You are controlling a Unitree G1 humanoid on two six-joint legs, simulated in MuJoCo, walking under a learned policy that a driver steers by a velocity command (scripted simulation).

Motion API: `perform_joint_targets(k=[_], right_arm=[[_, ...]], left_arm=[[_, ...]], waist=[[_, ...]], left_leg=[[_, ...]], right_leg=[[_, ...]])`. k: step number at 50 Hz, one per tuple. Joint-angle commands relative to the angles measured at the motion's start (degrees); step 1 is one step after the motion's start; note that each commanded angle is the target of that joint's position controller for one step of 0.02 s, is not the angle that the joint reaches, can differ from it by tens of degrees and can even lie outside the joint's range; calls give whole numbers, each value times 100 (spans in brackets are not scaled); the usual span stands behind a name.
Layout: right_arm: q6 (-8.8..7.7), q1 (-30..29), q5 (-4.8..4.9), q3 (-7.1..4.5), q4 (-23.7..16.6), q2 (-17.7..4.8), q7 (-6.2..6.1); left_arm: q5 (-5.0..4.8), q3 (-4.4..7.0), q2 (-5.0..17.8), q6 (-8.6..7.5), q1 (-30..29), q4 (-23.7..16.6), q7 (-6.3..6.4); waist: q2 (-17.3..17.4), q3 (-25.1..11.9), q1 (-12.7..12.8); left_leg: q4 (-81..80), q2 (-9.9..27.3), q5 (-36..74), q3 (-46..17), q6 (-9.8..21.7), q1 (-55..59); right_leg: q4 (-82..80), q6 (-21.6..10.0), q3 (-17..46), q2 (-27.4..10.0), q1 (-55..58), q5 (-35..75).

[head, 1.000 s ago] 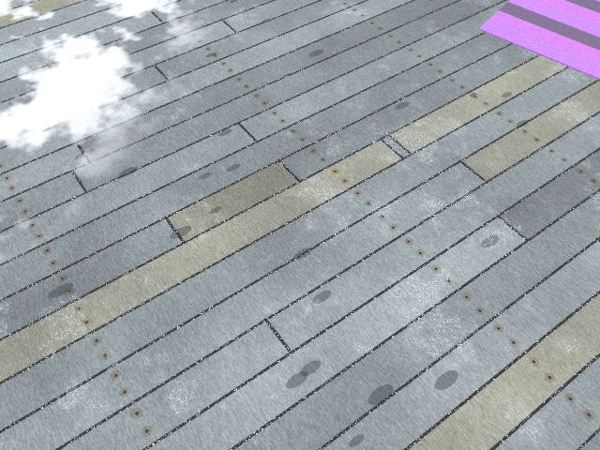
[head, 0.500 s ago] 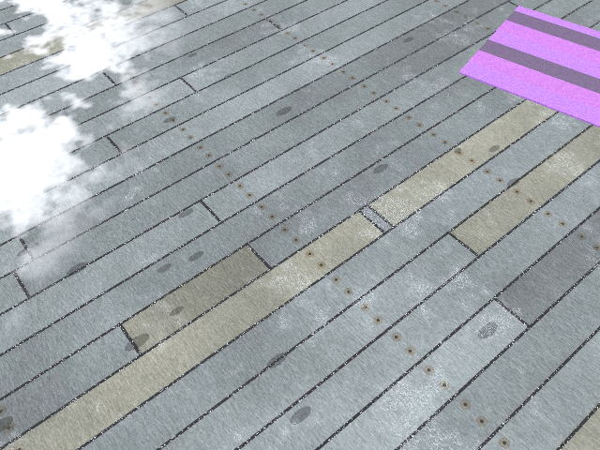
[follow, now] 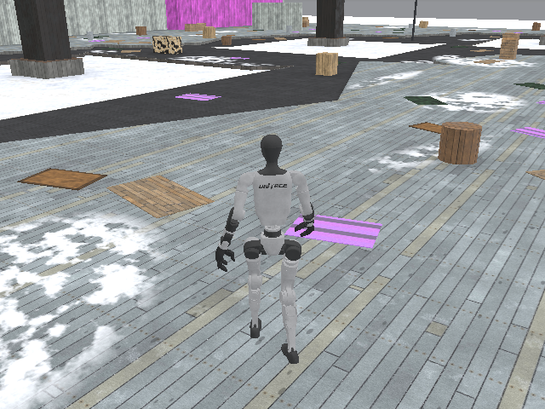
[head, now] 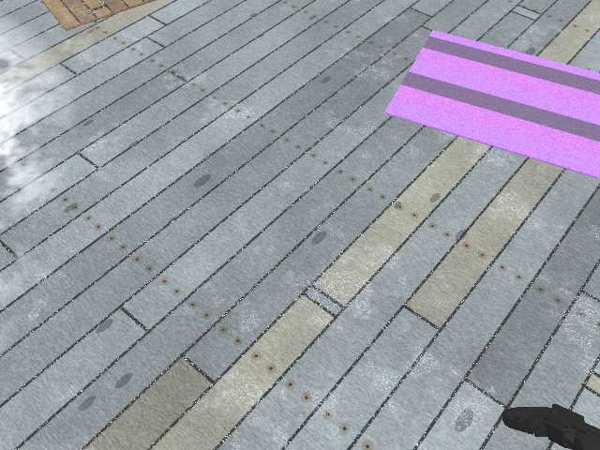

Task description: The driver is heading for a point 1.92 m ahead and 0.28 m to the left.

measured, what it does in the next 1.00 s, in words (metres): walks ahead, turning left: right foot, then left foot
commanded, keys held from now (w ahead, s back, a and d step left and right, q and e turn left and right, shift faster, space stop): w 0.18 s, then w+q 0.82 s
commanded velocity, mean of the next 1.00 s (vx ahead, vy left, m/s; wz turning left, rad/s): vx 0.50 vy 0.00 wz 0.24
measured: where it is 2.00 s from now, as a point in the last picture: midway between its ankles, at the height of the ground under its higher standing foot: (275, 232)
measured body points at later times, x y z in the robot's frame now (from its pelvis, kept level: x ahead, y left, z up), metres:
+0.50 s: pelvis +0.24 -0.03 +0.01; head +0.27 -0.04 +0.46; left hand +0.45 +0.20 -0.07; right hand +0.20 -0.29 -0.13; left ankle +0.12 +0.10 -0.69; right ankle +0.31 -0.12 -0.72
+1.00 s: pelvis +0.48 +0.04 -0.01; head +0.52 +0.06 +0.44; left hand +0.37 +0.28 -0.15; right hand +0.76 -0.12 -0.10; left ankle +0.55 +0.12 -0.72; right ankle +0.33 -0.12 -0.68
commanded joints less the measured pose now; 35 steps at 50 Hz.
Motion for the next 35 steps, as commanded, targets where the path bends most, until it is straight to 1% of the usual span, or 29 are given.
perform_joint_targets(k=[1,2,3,4,5,6,7,8,10,12,14,15,16,18,19,20,21,22,23,24,25,26,27,28,29,31,32,35], right_arm=[[53,1933,-12,-529,142,-1509,-123],[66,1587,31,-419,75,-961,-83],[46,1383,42,-340,108,-634,-41],[21,1326,31,-305,173,-535,-36],[-19,1384,48,-294,278,-521,-36],[-70,1481,76,-304,371,-556,-11],[-127,1609,108,-315,451,-576,17],[-170,1690,137,-328,520,-606,35],[-193,1795,176,-351,634,-669,48],[-146,1869,213,-347,738,-634,59],[-102,2040,214,-371,840,-672,70],[-83,2131,204,-398,889,-747,75],[-66,2239,194,-428,938,-829,83],[-31,2380,191,-467,1014,-926,86],[-14,2380,188,-482,1032,-957,80],[3,2345,188,-494,1042,-981,69],[15,2288,210,-498,1050,-980,58],[1,2332,233,-460,1047,-821,63],[-28,2188,259,-371,797,-478,64],[14,2623,350,-328,624,-187,27],[136,2547,191,-446,802,-661,-15],[169,2321,170,-470,821,-607,40],[194,2209,177,-456,833,-467,81],[248,2137,130,-475,847,-444,116],[309,2136,81,-477,857,-404,158],[383,1924,72,-474,758,-303,221],[408,1753,68,-470,689,-266,249],[444,1173,45,-442,470,-204,327]], left_arm=[[41,6,479,-109,410,-542,10],[123,22,548,-65,125,-424,-4],[155,-11,455,-63,-238,-458,-52],[172,-21,379,-42,-416,-506,-95],[223,-30,356,5,-485,-541,-141],[239,-46,314,52,-452,-520,-169],[243,-55,294,78,-472,-529,-186],[244,-64,277,91,-560,-561,-201],[270,-108,232,92,-981,-708,-234],[291,-192,143,68,-1531,-892,-265],[239,-299,-17,27,-2044,-1044,-288],[205,-326,-30,11,-2197,-1082,-287],[181,-333,7,-4,-2293,-1104,-273],[156,-319,114,-46,-2389,-1155,-214],[154,-304,169,-73,-2352,-1165,-179],[159,-282,214,-105,-2167,-1122,-143],[184,-245,267,-153,-1768,-991,-93],[269,-147,510,-229,-1109,-776,-15],[400,-34,983,-280,-161,-728,66],[335,104,1493,-177,-111,-701,87],[229,11,974,-124,-416,-749,71],[183,-107,528,-145,-820,-804,47],[173,-158,306,-183,-1037,-797,28],[168,-187,188,-223,-1106,-772,42],[156,-197,135,-265,-1108,-723,58],[116,-166,175,-359,-929,-602,58],[92,-146,201,-387,-848,-540,59],[93,-119,201,-393,-617,-379,68]], waist=[[1324,-1764,-743],[520,-962,-685],[148,-507,-684],[319,-283,-613],[569,-188,-550],[655,-211,-509],[647,-273,-491],[623,-282,-469],[589,-167,-479],[566,-20,-529],[583,69,-665],[583,83,-707],[572,70,-743],[568,31,-752],[565,7,-704],[541,-38,-586],[406,-161,-367],[73,-568,-125],[-701,-1349,297],[-1783,-1521,46],[-901,-952,-79],[-538,-390,-253],[-508,-140,-373],[-622,-51,-455],[-683,-20,-530],[-582,-76,-578],[-531,-52,-588],[-479,74,-527]], left_leg=[[-1326,2588,-2038,-4450,1227,3984],[-1403,2318,-2066,-3637,1164,3239],[-1518,1984,-1528,-2823,1057,2643],[-1638,1703,-960,-2227,915,2305],[-1715,1498,-427,-1806,847,2081],[-1737,1407,89,-1548,845,2007],[-1746,1392,511,-1401,889,2018],[-1798,1394,713,-1262,939,2046],[-1998,1390,696,-1095,1036,2040],[-2143,1211,638,-898,1057,1903],[-2148,1041,674,-736,1013,1680],[-2096,1021,750,-711,990,1621],[-2009,1047,863,-746,969,1632],[-1798,1172,1038,-936,922,1747],[-1660,1225,1039,-1044,885,1797],[-1452,1231,1000,-1124,826,1798],[-996,1096,1150,-1059,726,1665],[-35,744,1133,-817,598,1344],[1587,316,-257,-416,438,570],[2891,-343,-2619,84,332,-910],[3508,36,-2430,-258,402,-1177],[3530,240,-1913,-355,408,-1191],[3408,384,-1583,-310,348,-1046],[3321,475,-1429,-248,288,-935],[3328,508,-1278,-207,220,-851],[3389,512,-984,-151,150,-947],[3367,535,-830,-132,116,-1102],[3023,601,-352,-61,27,-1530]], right_leg=[[3391,45,-552,-236,-3166,-421],[3557,57,-514,-511,-3231,105],[3332,92,-566,-655,-3142,464],[3071,125,-609,-778,-3050,589],[2895,175,-638,-838,-2928,622],[2810,209,-669,-815,-2810,653],[2731,230,-683,-784,-2788,681],[2629,255,-697,-783,-2864,752],[2239,332,-818,-916,-3134,1036],[1502,452,-1189,-1133,-3148,1430],[708,542,-1390,-1124,-2799,1758],[406,568,-1453,-1066,-2592,1830],[197,577,-1503,-1000,-2415,1866],[-72,532,-1507,-936,-2148,1871],[-215,487,-1486,-912,-1970,1776],[-459,443,-1470,-872,-1642,1705],[-859,372,-1489,-802,-985,1776],[-1064,232,-1221,-1020,52,1665],[-1378,-53,218,-2442,1227,645],[-2147,-520,2194,-3508,1699,-173],[-2212,-589,2162,-3333,1092,-599],[-2289,-492,1371,-3010,556,-258],[-2430,-384,666,-2738,164,563],[-2514,-287,152,-2540,-40,1105],[-2561,-234,-236,-2386,-153,1615],[-2588,-273,-680,-2363,-111,2506],[-2619,-301,-875,-2368,-58,2766],[-2693,-365,-1369,-2364,83,3124]])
